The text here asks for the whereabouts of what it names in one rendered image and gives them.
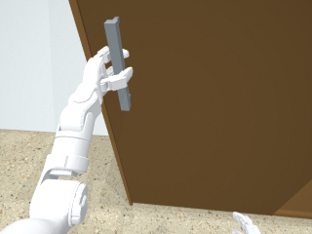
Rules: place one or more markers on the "left robot forearm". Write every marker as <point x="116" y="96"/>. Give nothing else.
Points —
<point x="69" y="156"/>

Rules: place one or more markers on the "right robot hand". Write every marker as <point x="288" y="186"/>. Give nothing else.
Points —
<point x="246" y="223"/>

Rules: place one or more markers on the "wardrobe door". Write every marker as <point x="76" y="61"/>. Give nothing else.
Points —
<point x="221" y="100"/>
<point x="301" y="201"/>

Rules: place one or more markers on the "handle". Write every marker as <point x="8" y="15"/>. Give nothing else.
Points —
<point x="113" y="36"/>

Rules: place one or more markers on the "left robot upper arm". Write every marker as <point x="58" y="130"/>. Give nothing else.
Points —
<point x="58" y="205"/>

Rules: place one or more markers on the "left robot hand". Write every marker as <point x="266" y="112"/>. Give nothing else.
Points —
<point x="96" y="73"/>

